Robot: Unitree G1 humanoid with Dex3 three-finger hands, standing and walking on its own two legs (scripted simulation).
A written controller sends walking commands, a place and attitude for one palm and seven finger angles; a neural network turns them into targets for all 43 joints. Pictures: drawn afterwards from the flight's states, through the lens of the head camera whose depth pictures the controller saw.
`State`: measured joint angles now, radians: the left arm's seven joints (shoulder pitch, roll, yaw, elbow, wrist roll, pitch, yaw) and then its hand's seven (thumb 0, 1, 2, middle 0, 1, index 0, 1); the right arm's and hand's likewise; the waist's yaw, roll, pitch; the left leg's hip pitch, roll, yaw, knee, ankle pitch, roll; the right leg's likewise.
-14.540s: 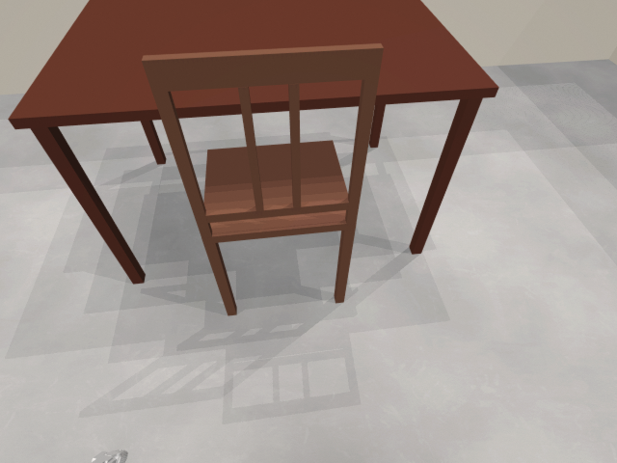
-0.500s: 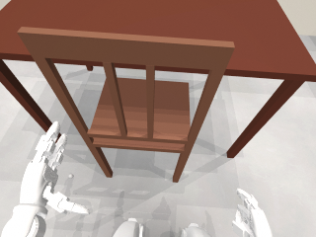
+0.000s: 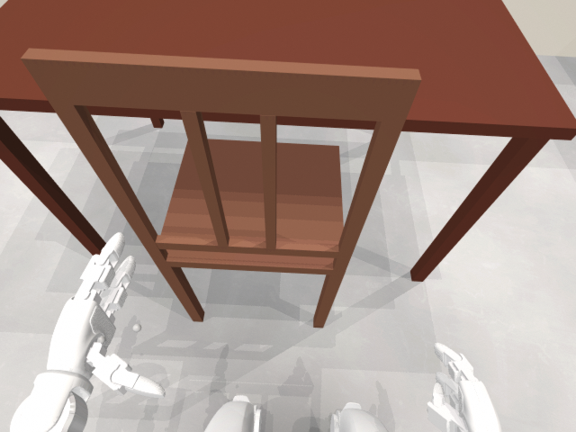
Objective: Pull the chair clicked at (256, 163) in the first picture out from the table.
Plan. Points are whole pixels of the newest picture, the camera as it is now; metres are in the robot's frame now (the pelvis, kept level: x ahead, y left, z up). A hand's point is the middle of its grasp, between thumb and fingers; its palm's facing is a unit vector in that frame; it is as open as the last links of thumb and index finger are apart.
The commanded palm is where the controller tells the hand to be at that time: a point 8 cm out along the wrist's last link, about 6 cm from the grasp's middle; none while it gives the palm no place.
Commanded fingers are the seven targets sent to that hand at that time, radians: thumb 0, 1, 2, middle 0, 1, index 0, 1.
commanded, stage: aim the fingers beside a spindle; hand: left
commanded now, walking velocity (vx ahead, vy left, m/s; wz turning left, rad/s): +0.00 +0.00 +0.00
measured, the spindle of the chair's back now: (211, 191) +0.47 +0.15 +0.01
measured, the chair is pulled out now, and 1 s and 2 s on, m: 0.00 0.00 0.00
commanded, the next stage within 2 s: none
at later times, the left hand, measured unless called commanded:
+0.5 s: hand (159, 312) +0.26 +0.18 +0.03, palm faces +0.00 -1.00 -0.04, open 16.9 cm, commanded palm +0.24 +0.23 +0.02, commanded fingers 0.00 -0.50 0.30 -0.06 -0.08 -0.06 -0.08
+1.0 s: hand (194, 300) +0.29 +0.15 +0.00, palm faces -0.04 -1.00 -0.03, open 16.9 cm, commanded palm +0.27 +0.20 +0.01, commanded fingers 0.00 -0.50 0.30 -0.06 -0.08 -0.06 -0.08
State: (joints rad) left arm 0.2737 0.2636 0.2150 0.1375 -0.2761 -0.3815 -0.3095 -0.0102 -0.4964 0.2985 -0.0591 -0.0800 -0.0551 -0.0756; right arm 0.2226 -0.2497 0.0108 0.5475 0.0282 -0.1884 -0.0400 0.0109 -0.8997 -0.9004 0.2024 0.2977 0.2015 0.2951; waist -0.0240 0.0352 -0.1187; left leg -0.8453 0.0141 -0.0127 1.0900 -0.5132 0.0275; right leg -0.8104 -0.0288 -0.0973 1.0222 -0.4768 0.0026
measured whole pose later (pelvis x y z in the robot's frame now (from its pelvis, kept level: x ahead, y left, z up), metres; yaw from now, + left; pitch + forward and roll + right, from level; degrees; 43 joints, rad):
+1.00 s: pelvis +0.00 -0.01 -0.02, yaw +0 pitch +19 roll -2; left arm 0.08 0.20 0.11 0.24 -0.20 -0.43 -0.18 -0.01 -0.50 0.30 -0.06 -0.08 -0.06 -0.08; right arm 0.21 -0.25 0.00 0.55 0.01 -0.14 -0.02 0.01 -0.90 -0.90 0.20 0.30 0.20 0.29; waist -0.03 0.03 -0.13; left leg -0.98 0.02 -0.01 1.18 -0.54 0.01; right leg -0.96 -0.03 -0.09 1.14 -0.52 -0.01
